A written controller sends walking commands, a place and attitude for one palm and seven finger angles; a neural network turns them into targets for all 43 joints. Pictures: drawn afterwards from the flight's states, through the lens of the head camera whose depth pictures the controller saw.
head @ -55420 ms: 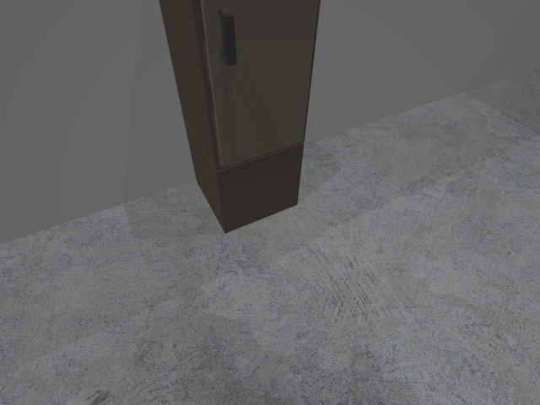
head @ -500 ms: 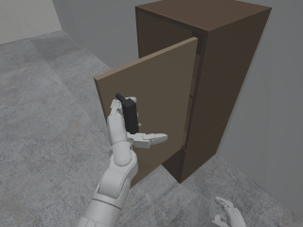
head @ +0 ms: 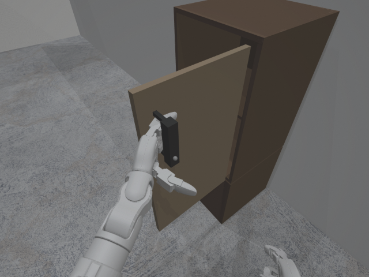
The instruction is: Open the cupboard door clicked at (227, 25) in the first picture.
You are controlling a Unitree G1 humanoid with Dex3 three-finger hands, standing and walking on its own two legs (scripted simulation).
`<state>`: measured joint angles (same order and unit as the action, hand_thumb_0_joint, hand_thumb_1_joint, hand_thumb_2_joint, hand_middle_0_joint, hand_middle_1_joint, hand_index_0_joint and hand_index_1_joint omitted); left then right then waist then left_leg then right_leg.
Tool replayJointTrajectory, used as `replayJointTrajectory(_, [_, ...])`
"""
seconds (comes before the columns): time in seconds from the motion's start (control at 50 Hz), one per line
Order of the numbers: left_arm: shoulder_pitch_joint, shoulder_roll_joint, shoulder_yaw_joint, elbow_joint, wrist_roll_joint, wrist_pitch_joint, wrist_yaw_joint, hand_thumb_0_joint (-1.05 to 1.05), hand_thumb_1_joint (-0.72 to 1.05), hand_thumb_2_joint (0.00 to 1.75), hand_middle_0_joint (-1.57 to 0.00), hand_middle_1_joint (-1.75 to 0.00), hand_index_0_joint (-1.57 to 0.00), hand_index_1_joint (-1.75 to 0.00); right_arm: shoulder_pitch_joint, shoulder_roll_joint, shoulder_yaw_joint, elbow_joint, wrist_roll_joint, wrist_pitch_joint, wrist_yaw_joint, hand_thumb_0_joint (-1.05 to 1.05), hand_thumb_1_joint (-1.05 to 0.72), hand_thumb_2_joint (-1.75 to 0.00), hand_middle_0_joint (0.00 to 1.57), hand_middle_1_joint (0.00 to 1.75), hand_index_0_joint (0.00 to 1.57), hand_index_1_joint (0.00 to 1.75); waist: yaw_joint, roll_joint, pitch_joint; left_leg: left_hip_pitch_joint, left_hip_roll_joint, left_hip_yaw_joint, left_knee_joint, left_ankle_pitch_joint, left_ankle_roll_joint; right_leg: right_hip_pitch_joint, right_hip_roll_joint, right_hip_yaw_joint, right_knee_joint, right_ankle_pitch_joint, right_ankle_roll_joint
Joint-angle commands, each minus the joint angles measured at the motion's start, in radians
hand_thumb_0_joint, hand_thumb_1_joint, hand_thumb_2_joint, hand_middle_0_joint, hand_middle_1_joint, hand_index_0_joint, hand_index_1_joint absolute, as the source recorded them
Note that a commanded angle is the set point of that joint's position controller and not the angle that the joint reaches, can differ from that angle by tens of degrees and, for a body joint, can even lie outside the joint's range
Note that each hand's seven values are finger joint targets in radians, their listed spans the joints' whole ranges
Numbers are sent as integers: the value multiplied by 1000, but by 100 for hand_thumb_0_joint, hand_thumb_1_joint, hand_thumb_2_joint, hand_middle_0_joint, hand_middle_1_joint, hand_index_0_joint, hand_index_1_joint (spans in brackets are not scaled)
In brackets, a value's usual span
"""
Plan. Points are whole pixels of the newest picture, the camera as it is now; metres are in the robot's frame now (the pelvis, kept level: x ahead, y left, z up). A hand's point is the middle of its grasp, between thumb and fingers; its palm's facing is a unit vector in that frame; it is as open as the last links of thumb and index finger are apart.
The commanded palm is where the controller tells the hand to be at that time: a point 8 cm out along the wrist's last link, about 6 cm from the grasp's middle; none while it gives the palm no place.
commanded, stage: slide the hand sideways off the handle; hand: left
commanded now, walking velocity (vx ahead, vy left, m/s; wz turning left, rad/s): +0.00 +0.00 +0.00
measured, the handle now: (164, 138) +0.38 +0.08 +0.13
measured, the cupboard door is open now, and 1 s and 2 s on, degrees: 92 94 94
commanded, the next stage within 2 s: draw the hand back to the body in 1.04 s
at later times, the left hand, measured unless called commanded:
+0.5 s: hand (168, 170) +0.29 +0.06 +0.13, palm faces -0.12 -0.99 -0.03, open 16.2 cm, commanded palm +0.25 +0.13 +0.13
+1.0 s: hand (133, 195) +0.23 +0.12 +0.13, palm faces -0.03 -1.00 -0.08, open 16.3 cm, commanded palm +0.20 +0.17 +0.13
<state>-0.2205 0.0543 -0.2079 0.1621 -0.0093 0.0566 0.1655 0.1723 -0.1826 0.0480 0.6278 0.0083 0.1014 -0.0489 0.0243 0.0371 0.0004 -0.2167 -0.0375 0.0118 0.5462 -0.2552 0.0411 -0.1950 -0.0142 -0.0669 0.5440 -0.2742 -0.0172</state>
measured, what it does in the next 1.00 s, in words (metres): stands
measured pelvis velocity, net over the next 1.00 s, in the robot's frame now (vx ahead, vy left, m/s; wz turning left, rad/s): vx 0.03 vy -0.04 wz -0.01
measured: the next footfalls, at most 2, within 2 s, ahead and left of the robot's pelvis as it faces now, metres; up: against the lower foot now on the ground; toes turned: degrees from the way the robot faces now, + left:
none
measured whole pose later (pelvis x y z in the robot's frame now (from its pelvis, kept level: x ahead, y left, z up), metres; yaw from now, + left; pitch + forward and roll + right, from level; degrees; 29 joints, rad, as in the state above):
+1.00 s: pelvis +0.03 -0.04 +0.00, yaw +0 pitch -3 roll +0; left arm 0.42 0.21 0.11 -0.34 -0.24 0.02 -0.20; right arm 0.22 -0.24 0.05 0.54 0.04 -0.09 -0.07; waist 0.04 0.07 -0.04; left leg -0.21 0.01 -0.01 0.56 -0.31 -0.01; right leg -0.18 0.04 -0.08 0.54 -0.32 -0.06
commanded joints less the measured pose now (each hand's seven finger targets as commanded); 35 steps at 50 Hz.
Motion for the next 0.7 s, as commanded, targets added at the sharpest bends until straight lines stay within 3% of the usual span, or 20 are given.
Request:
replayJointTrajectory(0.0, [-407, -77, -23, -196, -146, -60, -201, 0, -50, 30, -15, -30, -15, -30, -169, -98, -8, -178, 23, -91, -26, 0, -90, -90, 20, 30, 20, 30, -38, -58, -148, 99, 39, -83, -120, 11, -26, -59, 30, 1, -97, 43, -35])
replayJointTrajectory(0.06, [-343, -44, 69, -196, -192, -30, -169, 0, -50, 30, -15, -30, -15, -30, -180, -104, -4, -181, 24, -122, -21, 0, -90, -90, 20, 30, 20, 30, -4, -121, -139, 56, 36, -86, -138, -40, -29, -44, 32, -5, -105, -10, -28])
replayJointTrajectory(0.08, [-307, -34, 89, -221, -184, -30, -153, 0, -50, 30, -15, -30, -15, -30, -179, -105, -7, -185, 22, -126, -14, 0, -90, -90, 20, 30, 20, 30, 4, -119, -148, 58, 40, -84, -142, -29, -32, -39, 30, -7, -100, -4, -27])
replayJointTrajectory(0.14, [-247, -48, 53, -319, -131, -47, -116, 0, -50, 30, -15, -30, -15, -30, -164, -101, -14, -204, 16, -133, 13, 0, -90, -90, 20, 30, 20, 30, 7, -95, -179, 76, 43, -66, -127, 31, -33, -36, 29, -3, -87, 35, -27])
replayJointTrajectory(0.18, [-152, -6, 81, -344, -106, -53, -104, 0, -50, 30, -15, -30, -15, -30, -160, -101, -17, -215, 14, -126, 26, 0, -90, -90, 20, 30, 20, 30, 21, -70, -167, 63, 46, -54, -126, 45, -33, -23, 28, 7, -91, 41, -30])
replayJointTrajectory(0.28, [-93, 70, 120, -436, -79, -38, -104, 0, -50, 30, -15, -30, -15, -30, -168, -101, -14, -239, 13, -103, 28, 0, -90, -90, 20, 30, 20, 30, 18, -62, -145, 54, 46, -31, -122, 49, -22, -4, 25, 28, -115, 45, -28])
replayJointTrajectory(0.4, [11, 109, 173, -545, -119, -18, -141, 0, -50, 30, -15, -30, -15, -30, -181, -99, -9, -254, 15, -111, 7, 0, -90, -90, 20, 30, 20, 30, 16, -69, -164, 81, 37, -13, -106, 94, -12, 32, 25, 43, -138, 109, -18])
replayJointTrajectory(0.44, [76, 102, 175, -579, -134, -16, -157, 0, -50, 30, -15, -30, -15, -30, -175, -97, -8, -255, 15, -120, 8, 0, -90, -90, 20, 30, 20, 30, 18, -51, -168, 88, 35, -12, -101, 126, -13, 42, 26, 40, -131, 160, -16])
replayJointTrajectory(0.48, [179, 140, 228, -597, -146, -17, -170, 0, -50, 30, -15, -30, -15, -30, -165, -100, -11, -255, 15, -125, 8, 0, -90, -90, 20, 30, 20, 30, 29, -66, -174, 81, 37, -9, -99, 157, -14, 69, 23, 42, -126, 215, -14])
replayJointTrajectory(0.52, [246, 151, 240, -640, -149, -17, -186, 0, -50, 30, -15, -30, -15, -30, -160, -102, -13, -265, 15, -128, 9, 0, -90, -90, 20, 30, 20, 30, 31, -67, -178, 77, 34, -2, -91, 183, -12, 79, 21, 45, -115, 269, -10])
replayJointTrajectory(0.58, [288, 161, 241, -670, -150, -17, -210, 0, -50, 30, -15, -30, -15, -30, -150, -107, -15, -268, 16, -135, 9, 0, -90, -90, 20, 30, 20, 30, 17, -58, -139, 70, 34, -1, -83, 186, -10, 58, 21, 49, -116, 288, -5])
replayJointTrajectory(0.64, [331, 204, 292, -690, -165, -24, -237, 0, -50, 30, -15, -30, -15, -30, -139, -113, -19, -269, 15, -148, -1, 0, -90, -90, 20, 30, 20, 30, 11, -84, -136, 66, 30, -2, -64, 186, -4, 53, 17, 62, -119, 321, 8])
replayJointTrajectory(0.68, [360, 205, 299, -705, -179, -36, -259, 0, -50, 30, -15, -30, -15, -30, -131, -113, -19, -269, 16, -158, -5, 0, -90, -90, 20, 30, 20, 30, 9, -68, -140, 65, 27, -2, -58, 187, -4, 57, 11, 69, -119, 337, 14])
